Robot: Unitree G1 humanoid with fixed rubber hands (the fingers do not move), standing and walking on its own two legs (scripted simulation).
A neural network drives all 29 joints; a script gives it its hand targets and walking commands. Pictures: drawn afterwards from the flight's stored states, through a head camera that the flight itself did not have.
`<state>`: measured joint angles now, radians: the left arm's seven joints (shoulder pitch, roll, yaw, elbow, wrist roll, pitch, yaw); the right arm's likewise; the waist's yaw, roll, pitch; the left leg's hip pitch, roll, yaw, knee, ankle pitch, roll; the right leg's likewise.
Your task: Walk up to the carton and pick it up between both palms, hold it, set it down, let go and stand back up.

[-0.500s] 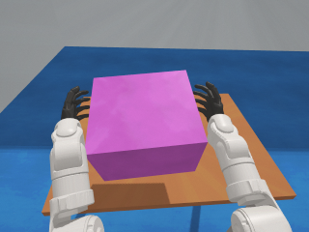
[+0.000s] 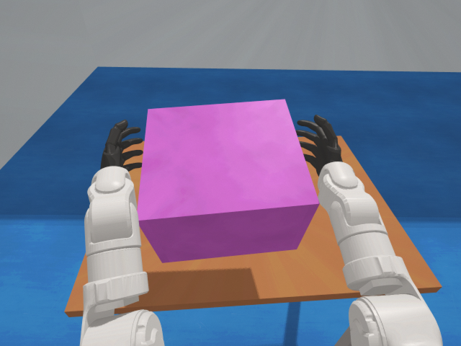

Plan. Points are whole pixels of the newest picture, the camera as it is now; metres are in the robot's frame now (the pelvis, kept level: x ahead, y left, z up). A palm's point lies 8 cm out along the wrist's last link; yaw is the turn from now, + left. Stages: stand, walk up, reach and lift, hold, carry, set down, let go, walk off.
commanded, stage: hold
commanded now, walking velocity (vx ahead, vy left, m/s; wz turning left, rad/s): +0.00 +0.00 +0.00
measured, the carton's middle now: (223, 180) +0.40 +0.00 +0.11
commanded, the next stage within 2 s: set down in 0.60 s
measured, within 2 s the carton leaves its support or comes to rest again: neither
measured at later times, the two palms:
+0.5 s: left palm (108, 179) +0.36 +0.20 +0.17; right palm (317, 169) +0.36 -0.15 +0.17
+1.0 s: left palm (114, 181) +0.36 +0.19 +0.16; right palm (320, 171) +0.36 -0.16 +0.16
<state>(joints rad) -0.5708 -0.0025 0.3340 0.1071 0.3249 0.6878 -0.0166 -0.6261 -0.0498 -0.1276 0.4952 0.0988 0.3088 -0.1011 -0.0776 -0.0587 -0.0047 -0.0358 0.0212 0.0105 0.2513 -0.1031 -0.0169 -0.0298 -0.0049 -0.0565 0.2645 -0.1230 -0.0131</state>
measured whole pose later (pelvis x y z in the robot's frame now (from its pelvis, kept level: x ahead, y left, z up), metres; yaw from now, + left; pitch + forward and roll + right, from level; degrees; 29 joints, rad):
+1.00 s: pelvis +0.01 +0.00 +0.00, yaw +1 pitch -10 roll +0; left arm -0.54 -0.01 0.41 0.29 0.39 0.47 -0.11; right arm -0.54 0.07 -0.24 0.54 -0.09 0.07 -0.08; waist -0.06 -0.04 0.04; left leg 0.05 0.02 0.00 0.25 -0.13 -0.02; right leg 0.06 -0.01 -0.08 0.27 -0.15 -0.02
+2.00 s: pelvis +0.03 +0.01 +0.00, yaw +0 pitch -5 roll +0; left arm -0.59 0.04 0.39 0.68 0.31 0.16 -0.05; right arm -0.50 0.10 -0.33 0.73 -0.16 -0.17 -0.13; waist -0.04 -0.08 0.06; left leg 0.00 0.03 0.04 0.25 -0.15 -0.01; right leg 0.03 0.00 -0.07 0.21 -0.14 0.00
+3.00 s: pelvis +0.04 +0.01 +0.00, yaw +1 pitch +3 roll -1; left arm -0.74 0.09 0.44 0.96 0.32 -0.04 -0.08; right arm -0.53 0.21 -0.56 0.80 -0.36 -0.22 -0.19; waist -0.06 -0.06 0.00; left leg -0.18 0.02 0.04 0.28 -0.16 0.00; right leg -0.13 -0.01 -0.09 0.21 -0.13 0.00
